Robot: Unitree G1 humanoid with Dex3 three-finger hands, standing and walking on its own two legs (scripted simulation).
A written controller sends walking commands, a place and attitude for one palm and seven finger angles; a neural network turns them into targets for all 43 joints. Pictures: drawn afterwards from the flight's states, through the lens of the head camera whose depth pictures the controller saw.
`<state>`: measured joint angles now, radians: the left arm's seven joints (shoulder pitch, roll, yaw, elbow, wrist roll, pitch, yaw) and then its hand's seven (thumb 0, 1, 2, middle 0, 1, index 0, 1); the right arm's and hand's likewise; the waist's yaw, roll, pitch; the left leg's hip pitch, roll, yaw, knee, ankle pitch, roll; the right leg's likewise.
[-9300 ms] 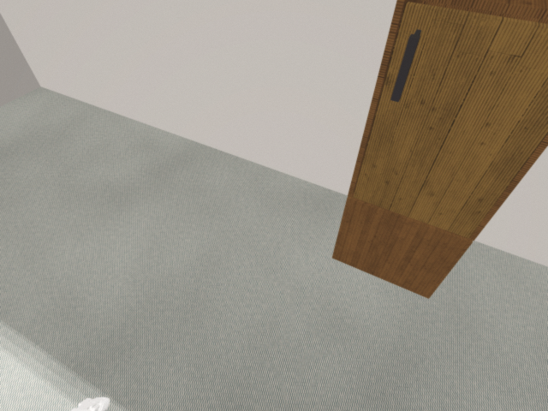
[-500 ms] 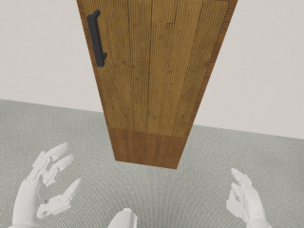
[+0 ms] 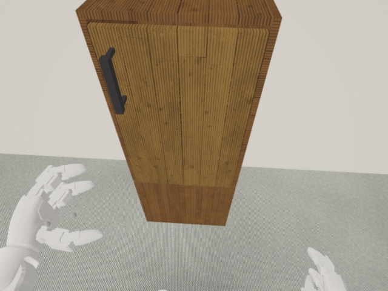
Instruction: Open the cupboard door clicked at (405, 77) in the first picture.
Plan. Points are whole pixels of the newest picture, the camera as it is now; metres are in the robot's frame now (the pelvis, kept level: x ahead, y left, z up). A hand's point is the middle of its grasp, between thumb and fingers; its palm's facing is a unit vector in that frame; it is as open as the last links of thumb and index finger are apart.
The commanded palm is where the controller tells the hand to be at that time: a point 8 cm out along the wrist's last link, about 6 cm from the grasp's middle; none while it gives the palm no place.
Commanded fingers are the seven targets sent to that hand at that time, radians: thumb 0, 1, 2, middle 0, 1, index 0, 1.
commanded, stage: raise the hand with hooked fingers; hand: left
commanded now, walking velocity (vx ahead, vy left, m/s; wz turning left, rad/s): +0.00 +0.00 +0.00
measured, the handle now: (115, 82) +0.52 +0.22 +0.16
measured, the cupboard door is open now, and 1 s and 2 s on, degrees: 0 0 0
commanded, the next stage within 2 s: move the hooked fingers beside the handle in 1.04 s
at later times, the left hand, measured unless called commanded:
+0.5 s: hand (31, 169) +0.26 +0.28 +0.17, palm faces +0.07 -1.00 -0.07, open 14.0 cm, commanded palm +0.24 +0.33 +0.18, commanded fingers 0.00 -0.50 0.30 -0.30 -1.20 -0.30 -1.20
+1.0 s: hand (43, 155) +0.29 +0.27 +0.18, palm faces +0.07 -1.00 -0.05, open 14.0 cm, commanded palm +0.25 +0.32 +0.18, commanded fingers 0.00 -0.50 0.30 -0.30 -1.20 -0.30 -1.20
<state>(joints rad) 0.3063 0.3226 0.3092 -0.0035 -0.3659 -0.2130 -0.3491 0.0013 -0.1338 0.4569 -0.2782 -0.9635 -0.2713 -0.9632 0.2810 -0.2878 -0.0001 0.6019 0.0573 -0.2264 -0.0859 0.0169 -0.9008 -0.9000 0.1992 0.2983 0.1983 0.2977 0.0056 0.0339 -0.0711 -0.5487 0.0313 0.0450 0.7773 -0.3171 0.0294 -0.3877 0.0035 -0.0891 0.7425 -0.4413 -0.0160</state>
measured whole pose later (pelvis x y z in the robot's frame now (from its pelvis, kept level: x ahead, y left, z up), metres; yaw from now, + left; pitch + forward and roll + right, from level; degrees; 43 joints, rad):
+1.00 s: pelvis -0.01 +0.00 +0.02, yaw +0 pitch -1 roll -1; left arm -0.13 0.46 0.43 0.26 -0.33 0.05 -0.42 -0.01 -0.50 0.30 -0.30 -1.20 -0.30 -1.20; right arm 0.25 -0.28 0.06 0.61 0.08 -0.21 -0.11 0.02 -0.90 -0.90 0.20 0.30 0.20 0.30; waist 0.02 0.05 -0.01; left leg -0.31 0.02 0.04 0.53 -0.20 0.02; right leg -0.15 0.01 -0.09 0.49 -0.32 -0.02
